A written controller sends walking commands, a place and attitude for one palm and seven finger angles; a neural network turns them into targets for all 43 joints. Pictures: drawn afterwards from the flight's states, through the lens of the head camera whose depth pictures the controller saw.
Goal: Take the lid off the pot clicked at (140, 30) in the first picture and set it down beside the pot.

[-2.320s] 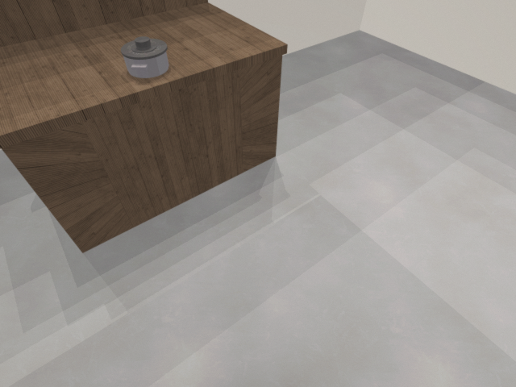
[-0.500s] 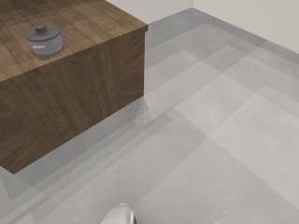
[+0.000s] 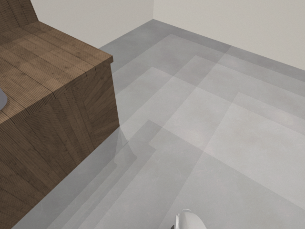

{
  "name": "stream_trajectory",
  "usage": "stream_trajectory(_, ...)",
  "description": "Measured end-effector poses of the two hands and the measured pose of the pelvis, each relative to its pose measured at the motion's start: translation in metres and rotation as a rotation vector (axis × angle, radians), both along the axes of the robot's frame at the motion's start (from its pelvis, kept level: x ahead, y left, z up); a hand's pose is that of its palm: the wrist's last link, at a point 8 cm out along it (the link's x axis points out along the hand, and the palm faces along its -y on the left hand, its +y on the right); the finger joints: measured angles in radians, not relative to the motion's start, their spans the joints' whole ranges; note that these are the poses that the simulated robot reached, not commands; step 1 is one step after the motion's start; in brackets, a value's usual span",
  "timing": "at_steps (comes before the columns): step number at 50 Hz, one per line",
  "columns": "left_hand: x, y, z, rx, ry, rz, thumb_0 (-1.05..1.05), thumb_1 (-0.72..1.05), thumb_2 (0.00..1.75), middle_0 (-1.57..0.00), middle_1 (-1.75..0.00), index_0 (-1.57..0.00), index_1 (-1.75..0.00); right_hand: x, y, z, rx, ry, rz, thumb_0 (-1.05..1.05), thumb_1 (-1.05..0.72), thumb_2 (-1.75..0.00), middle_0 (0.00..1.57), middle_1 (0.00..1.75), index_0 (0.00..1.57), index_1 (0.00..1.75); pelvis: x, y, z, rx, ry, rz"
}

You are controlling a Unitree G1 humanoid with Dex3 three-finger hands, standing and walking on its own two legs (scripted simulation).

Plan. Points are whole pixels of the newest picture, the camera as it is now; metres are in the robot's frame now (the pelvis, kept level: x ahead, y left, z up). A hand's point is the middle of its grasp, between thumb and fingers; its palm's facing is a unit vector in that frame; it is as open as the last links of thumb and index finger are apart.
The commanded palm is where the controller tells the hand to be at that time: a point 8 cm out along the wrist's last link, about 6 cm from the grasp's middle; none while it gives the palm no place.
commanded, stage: walk to a spot facing it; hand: left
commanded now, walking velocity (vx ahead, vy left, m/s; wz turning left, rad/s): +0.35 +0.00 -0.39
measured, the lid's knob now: out of the picture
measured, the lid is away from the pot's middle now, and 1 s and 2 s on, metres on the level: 0.00 0.00 0.00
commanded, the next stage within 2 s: turn to face it in 0.20 s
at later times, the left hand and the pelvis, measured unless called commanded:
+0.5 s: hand (108, 191) +0.27 +0.15 -0.17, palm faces -0.04 -0.98 -0.21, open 7.3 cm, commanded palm none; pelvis +0.23 -0.03 +0.00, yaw -4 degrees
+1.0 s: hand (89, 161) +0.37 +0.24 -0.17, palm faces +0.24 -0.94 -0.24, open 7.4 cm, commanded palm none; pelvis +0.32 +0.02 +0.00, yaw +11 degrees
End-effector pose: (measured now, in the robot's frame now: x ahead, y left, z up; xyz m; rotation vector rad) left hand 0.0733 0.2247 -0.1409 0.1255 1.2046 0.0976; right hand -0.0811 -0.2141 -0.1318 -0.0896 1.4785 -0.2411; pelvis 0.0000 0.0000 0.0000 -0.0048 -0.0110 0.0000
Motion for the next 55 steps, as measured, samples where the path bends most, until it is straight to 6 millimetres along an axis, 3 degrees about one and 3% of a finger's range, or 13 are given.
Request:
stream_trajectory(6, 0.1, -0.029, -0.011, -0.002, -0.013, -0.106, 0.0, 0.91, 0.9, -0.19, -0.3, -0.19, -0.3, 0.003, 0.019, -0.01, 0.068, 0.16, -0.107, 0.0, -0.91, -0.9, 0.2, 0.3, 0.2, 0.3, 0.066, -0.013, -0.015, -0.005, 0.012, -0.044)
stream_trajectory(10, 0.152, -0.046, -0.019, 0.004, -0.076, -0.109, 0.0, 0.91, 0.9, -0.2, -0.3, -0.19, -0.3, 0.035, 0.013, -0.02, 0.103, 0.225, -0.141, 0.0, -0.91, -0.9, 0.2, 0.3, 0.2, 0.3, 0.112, -0.03, -0.027, 0.001, 0.005, -0.076)
stream_trajectory(12, 0.161, -0.048, -0.016, 0.009, -0.066, -0.095, 0.0, 0.91, 0.9, -0.2, -0.3, -0.2, -0.3, 0.071, 0.001, -0.022, 0.091, 0.179, -0.14, 0.01, -0.91, -0.9, 0.2, 0.3, 0.2, 0.3, 0.13, -0.035, -0.023, -0.001, -0.011, -0.089)
stream_trajectory(18, 0.176, -0.032, 0.003, 0.086, 0.021, -0.093, -0.02, 0.94, 0.9, -0.2, -0.3, -0.2, -0.3, 0.222, -0.037, -0.018, 0.023, -0.121, -0.098, 0.01, -0.91, -0.9, 0.2, 0.3, 0.2, 0.29, 0.179, -0.039, -0.004, 0.0, -0.007, -0.117)
stream_trajectory(21, 0.182, -0.028, 0.007, 0.089, 0.062, -0.086, -0.01, 0.93, 0.9, -0.2, -0.3, -0.2, -0.3, 0.283, -0.05, -0.012, -0.013, -0.213, -0.069, 0.01, -0.94, -0.9, 0.2, 0.3, 0.2, 0.29, 0.202, -0.035, -0.001, -0.004, -0.005, -0.104)
stream_trajectory(26, 0.194, -0.026, 0.0, 0.051, 0.086, -0.018, -0.01, 0.92, 0.9, -0.2, -0.3, -0.2, -0.3, 0.361, -0.05, -0.007, -0.024, -0.265, 0.028, 0.01, -0.94, -0.9, 0.2, 0.3, 0.19, 0.29, 0.241, -0.024, -0.002, -0.014, -0.014, -0.058)
stream_trajectory(33, 0.207, -0.006, -0.035, -0.01, 0.145, 0.107, 0.0, 0.91, 0.9, -0.2, -0.3, -0.2, -0.3, 0.451, -0.02, -0.014, -0.049, -0.293, 0.179, 0.0, -0.92, -0.9, 0.2, 0.3, 0.19, 0.29, 0.291, 0.003, -0.024, -0.025, -0.026, 0.031)
stream_trajectory(36, 0.221, 0.009, -0.036, 0.002, 0.147, 0.131, 0.0, 0.91, 0.9, -0.2, -0.3, -0.2, -0.3, 0.466, -0.009, -0.01, -0.049, -0.297, 0.202, 0.0, -0.91, -0.9, 0.2, 0.3, 0.2, 0.29, 0.298, 0.01, -0.023, -0.018, -0.028, 0.046)
stream_trajectory(43, 0.262, 0.042, -0.011, 0.044, 0.042, 0.175, 0.0, 0.91, 0.9, -0.2, -0.3, -0.2, -0.3, 0.477, 0.004, 0.003, -0.047, -0.246, 0.244, 0.0, -0.92, -0.9, 0.2, 0.3, 0.2, 0.3, 0.307, 0.02, -0.006, -0.035, -0.003, 0.111)
stream_trajectory(49, 0.278, 0.057, 0.003, 0.088, -0.011, 0.225, 0.0, 0.91, 0.9, -0.2, -0.3, -0.2, -0.3, 0.486, -0.001, 0.009, -0.043, -0.225, 0.276, 0.0, -0.91, -0.9, 0.2, 0.3, 0.2, 0.3, 0.316, 0.017, 0.0, -0.045, 0.017, 0.185)
stream_trajectory(55, 0.284, 0.052, 0.012, 0.115, -0.047, 0.268, 0.0, 0.91, 0.9, -0.2, -0.3, -0.19, -0.3, 0.493, -0.019, 0.006, -0.044, -0.195, 0.315, 0.0, -0.91, -0.9, 0.2, 0.3, 0.2, 0.3, 0.321, 0.003, 0.0, -0.04, 0.028, 0.26)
